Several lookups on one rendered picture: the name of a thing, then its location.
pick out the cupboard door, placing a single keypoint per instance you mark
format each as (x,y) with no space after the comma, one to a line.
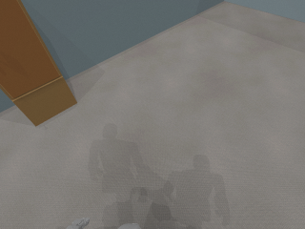
(24,63)

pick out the robot left hand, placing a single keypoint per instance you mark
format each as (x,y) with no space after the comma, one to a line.
(79,223)

